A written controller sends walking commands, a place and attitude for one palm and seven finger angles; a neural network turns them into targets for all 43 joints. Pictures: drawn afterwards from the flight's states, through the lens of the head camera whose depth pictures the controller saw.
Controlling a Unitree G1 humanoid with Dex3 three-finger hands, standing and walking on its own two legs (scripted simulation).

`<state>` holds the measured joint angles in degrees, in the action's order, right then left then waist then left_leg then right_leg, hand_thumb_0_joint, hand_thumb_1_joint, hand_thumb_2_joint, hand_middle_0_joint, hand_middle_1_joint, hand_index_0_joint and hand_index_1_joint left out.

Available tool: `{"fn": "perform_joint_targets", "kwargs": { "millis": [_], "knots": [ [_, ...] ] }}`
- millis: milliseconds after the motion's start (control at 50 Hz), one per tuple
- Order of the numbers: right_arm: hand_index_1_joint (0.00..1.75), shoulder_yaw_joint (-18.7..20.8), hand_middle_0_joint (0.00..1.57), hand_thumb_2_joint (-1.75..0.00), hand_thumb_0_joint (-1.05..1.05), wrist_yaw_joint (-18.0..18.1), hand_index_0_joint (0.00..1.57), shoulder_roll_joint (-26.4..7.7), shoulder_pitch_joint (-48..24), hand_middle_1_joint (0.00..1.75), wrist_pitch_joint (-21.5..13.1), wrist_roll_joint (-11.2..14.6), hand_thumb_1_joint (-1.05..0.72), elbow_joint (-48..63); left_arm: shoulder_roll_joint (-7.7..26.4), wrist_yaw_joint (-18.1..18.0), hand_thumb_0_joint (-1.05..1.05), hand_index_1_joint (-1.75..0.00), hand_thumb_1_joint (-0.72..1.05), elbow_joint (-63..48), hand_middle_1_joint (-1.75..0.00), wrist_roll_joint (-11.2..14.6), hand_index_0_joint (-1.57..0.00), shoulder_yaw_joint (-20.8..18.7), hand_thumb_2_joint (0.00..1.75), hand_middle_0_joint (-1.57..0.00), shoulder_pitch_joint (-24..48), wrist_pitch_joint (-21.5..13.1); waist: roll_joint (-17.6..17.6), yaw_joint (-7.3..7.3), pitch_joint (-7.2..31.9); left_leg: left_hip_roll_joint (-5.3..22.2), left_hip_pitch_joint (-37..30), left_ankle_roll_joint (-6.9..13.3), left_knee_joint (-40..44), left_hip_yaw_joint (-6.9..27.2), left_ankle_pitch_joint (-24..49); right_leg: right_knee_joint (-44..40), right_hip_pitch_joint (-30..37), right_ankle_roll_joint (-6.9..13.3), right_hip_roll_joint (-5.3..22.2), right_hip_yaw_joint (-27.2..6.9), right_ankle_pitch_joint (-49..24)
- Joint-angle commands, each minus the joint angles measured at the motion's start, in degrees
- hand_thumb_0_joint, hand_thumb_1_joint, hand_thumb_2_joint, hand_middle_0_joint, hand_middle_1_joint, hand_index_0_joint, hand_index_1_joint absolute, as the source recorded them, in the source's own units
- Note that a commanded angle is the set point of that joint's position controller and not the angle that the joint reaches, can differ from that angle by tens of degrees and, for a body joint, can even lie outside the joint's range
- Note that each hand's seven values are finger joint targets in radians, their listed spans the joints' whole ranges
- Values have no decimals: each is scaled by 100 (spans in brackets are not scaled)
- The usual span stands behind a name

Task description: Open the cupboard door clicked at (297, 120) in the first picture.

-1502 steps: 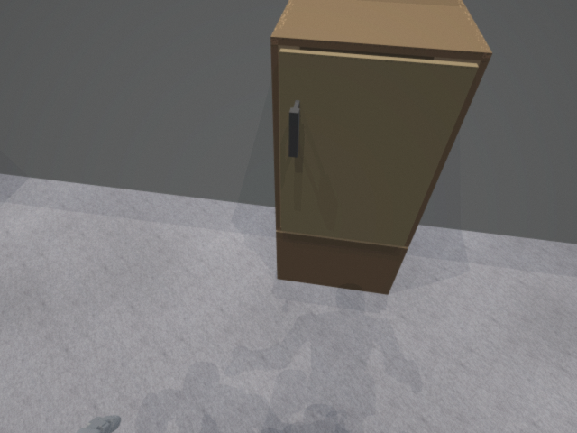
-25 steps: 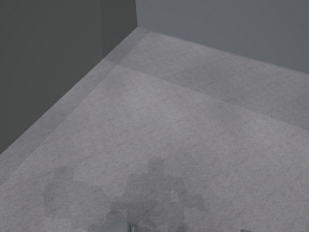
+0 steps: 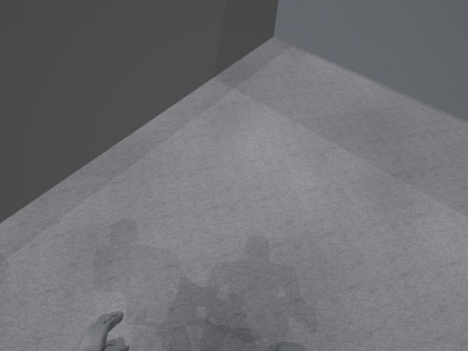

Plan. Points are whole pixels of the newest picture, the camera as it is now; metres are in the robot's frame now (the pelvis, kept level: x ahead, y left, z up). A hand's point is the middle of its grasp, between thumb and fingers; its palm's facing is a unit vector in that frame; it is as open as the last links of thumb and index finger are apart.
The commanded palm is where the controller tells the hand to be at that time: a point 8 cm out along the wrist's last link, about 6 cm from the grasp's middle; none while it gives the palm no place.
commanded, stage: turn to face it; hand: left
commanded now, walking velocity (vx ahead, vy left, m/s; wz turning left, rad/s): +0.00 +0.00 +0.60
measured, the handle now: out of the picture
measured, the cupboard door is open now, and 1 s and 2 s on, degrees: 43 43 43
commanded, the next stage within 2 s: none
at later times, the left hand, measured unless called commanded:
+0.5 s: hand out of the picture -0.03 +0.18 -0.17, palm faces +0.37 -0.89 -0.25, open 7.3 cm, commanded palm none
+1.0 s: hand out of the picture +0.01 +0.22 -0.15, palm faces +0.56 -0.79 -0.25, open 7.4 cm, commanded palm none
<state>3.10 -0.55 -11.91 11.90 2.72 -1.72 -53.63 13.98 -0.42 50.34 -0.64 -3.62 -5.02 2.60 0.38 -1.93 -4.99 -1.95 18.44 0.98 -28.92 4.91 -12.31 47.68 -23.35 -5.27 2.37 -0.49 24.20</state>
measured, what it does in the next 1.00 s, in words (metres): steps on the spot, turning left: right foot, then left foot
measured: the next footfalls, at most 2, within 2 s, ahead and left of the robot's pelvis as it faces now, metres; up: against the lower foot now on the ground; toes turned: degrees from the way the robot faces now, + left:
right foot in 0.08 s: +0.02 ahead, -0.14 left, +0.00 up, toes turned +2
left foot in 0.54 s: -0.01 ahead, +0.10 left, +0.00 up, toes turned +27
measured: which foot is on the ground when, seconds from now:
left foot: down 0.00-0.08, up 0.10-0.52, down 0.54-1.00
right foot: up 0.00-0.06, down 0.08-0.54, up 0.56-1.00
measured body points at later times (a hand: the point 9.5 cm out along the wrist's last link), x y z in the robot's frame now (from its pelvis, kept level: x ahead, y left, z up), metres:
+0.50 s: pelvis +0.00 -0.03 -0.01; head +0.04 +0.00 +0.44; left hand -0.05 +0.23 -0.15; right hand +0.19 -0.24 -0.14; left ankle -0.05 +0.09 -0.72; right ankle -0.02 -0.14 -0.74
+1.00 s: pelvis +0.01 -0.03 +0.00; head +0.06 +0.00 +0.44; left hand -0.02 +0.26 -0.13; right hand +0.19 -0.21 -0.15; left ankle -0.05 +0.08 -0.74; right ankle +0.08 -0.14 -0.72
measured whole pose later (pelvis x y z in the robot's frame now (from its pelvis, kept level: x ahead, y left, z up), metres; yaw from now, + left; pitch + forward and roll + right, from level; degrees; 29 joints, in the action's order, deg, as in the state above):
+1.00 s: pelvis +0.01 -0.03 +0.00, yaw +36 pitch +2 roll +0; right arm 3.4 -0.3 -12.0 12.2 3.1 -1.5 -54.0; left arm 13.1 -0.4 49.2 -0.4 -3.1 -4.5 1.9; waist 0.7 -2.2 -5.1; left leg -2.9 18.2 0.1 -31.0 7.8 -14.3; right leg 39.3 -19.8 -5.0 1.0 0.1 20.8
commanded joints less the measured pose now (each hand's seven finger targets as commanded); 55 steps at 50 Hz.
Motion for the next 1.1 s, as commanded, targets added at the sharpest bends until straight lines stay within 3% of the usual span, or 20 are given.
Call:
{"fn": "perform_joint_targets", "kwargs": {
  "millis": [0,20,60,80,100,160,380,480,500,520,540,620,680,860,940,980,1000,1020,1040,1080],
  "knots": [
    [30,411,20,-90,0,105,20,-1277,-174,30,-101,47,-90,493,438,-80,0,-30,90,-375,-30,50,-20,-106,90,-20,-483,-184,983,225,971,1114,-207,644,412,1609,1724,-1461,1108,129,-286,174,-542],
    [30,401,20,-90,0,96,20,-1169,-275,30,-95,89,-90,537,552,-108,0,-30,90,-315,-30,47,-20,-145,90,-20,-781,-231,730,395,1086,896,244,435,120,1525,1228,-2333,1875,162,-130,75,-1093],
    [30,326,20,-90,0,55,20,-604,-300,30,-114,147,-90,720,1374,-193,0,-30,90,-305,-30,-93,-20,-284,90,-20,-1007,-295,-1925,567,1008,-367,2034,-395,-2196,-234,-2256,-3276,2806,1104,2495,-2261,-1843],
    [30,367,20,-90,0,30,20,-924,-331,30,-79,76,-90,658,1277,-208,0,-30,90,-325,-30,-50,-20,-192,90,-20,-870,-289,-1392,468,835,-2,1768,-336,-3380,-10,-2325,-3131,1918,1412,2668,-1928,-2423],
    [30,393,20,-90,0,5,20,-900,-104,30,-8,54,-90,481,868,-225,0,-30,90,-407,-30,-43,-20,-126,90,-20,-410,-327,-1224,155,618,179,1745,-362,-3950,106,-1851,-3106,1635,1361,2217,-1329,-2427],
    [30,328,20,-90,0,-83,20,-688,-52,30,94,63,-90,274,563,-184,0,-30,90,-482,-30,5,-20,-22,90,-20,-125,-331,-1122,-47,362,337,1698,-551,-4318,-311,-1015,-2797,1545,1015,1468,-69,-3447],
    [30,158,20,-90,0,-127,20,-483,-965,30,44,113,-90,504,961,-150,0,-30,90,-144,-30,-92,-20,-190,90,-20,-1176,-323,-1256,466,502,325,950,-489,-1778,-1057,-1367,-2255,2287,1146,1874,550,-4543],
    [30,228,20,-90,0,-111,20,-777,-260,30,-62,98,-90,416,1096,-85,0,-30,90,-157,-30,-45,-20,-249,90,-20,-900,-297,-957,-24,884,166,-821,-229,77,-1179,-105,-979,1483,689,1780,1102,-3991],
    [30,355,20,-90,0,-83,20,-1253,207,30,-123,63,-90,328,897,-51,0,-30,90,-269,-30,-9,-20,-225,90,-20,-849,-280,191,-297,1315,977,-1986,144,424,-169,1328,205,460,335,1359,1350,-2608],
    [30,503,20,-90,0,-30,20,-1882,641,30,-140,48,-90,287,468,-21,0,-30,90,-565,-30,31,-20,-75,90,-20,-510,-251,1836,-541,1362,2548,-2490,1063,610,1995,3934,1559,-1097,-34,486,1132,1410],
    [30,464,20,-90,0,14,20,-1869,857,30,-93,96,-90,163,618,-81,0,-30,90,-684,-30,-26,-20,-48,90,-20,-140,-149,1054,-536,1319,2729,-2290,1315,478,1712,4382,1955,-1191,84,562,307,1435],
    [30,294,20,-90,0,148,20,-1392,-313,30,-148,51,-90,494,636,-35,0,-30,90,-318,-30,-41,-20,-128,90,-20,-358,-62,1006,23,596,1701,-1043,862,859,846,2487,2125,-1010,12,505,6,115],
    [30,253,20,-90,0,136,20,-1303,-314,30,-211,79,-90,504,602,6,0,-30,90,-226,-30,-57,-20,-139,90,-20,-555,-67,687,158,714,1400,-1071,709,907,610,2321,1944,-874,-41,362,51,-336],
    [30,342,20,-90,0,119,20,-1305,65,30,-168,26,-90,397,453,-41,0,-30,90,-542,-30,0,-20,-75,90,-20,85,-122,802,-19,736,1373,-980,879,709,1372,2261,261,-376,-57,44,44,42],
    [30,394,20,-90,0,122,20,-1285,-180,30,-116,48,-90,455,455,-69,0,-30,90,-467,-30,43,-20,-92,90,-20,-371,-189,979,191,859,1168,-398,716,343,1617,2258,-1125,838,73,-267,159,-440],
    [30,379,20,-90,0,99,20,-1026,-261,30,-123,121,-90,503,692,-114,0,-30,90,-342,-30,24,-20,-163,90,-20,-872,-292,297,455,1107,704,485,275,-232,1374,1043,-2664,2312,164,184,-149,-1460],
    [30,332,20,-90,0,68,20,-649,-144,30,-141,177,-90,577,1189,-175,0,-30,90,-323,-30,-63,-20,-268,90,-20,-1001,-341,-1303,501,1273,-32,1581,-181,-1397,394,-1064,-3077,3208,641,1710,-1552,-1937],
    [30,359,20,-90,0,65,20,-782,-244,30,-121,127,-90,653,1356,-192,0,-30,90,-348,-30,-79,-20,-245,90,-20,-989,-319,-1640,515,1095,-244,1689,-357,-2844,-143,-2505,-3065,2479,1314,2731,-2184,-2815],
    [30,390,20,-90,0,37,20,-864,-142,30,-69,100,-90,618,1170,-212,0,-30,90,-428,-30,-52,-20,-186,90,-20,-750,-297,-1017,370,877,16,1504,-318,-3635,51,-2219,-3011,1879,1511,2638,-1617,-2766],
    [30,369,20,-90,0,-6,20,-797,-88,30,46,64,-90,304,695,-204,0,-30,90,-462,-30,-11,-20,-72,90,-20,-262,-320,-1214,72,500,268,1660,-466,-4310,-110,-1508,-2838,1742,1243,1829,-739,-3328]
  ]
}}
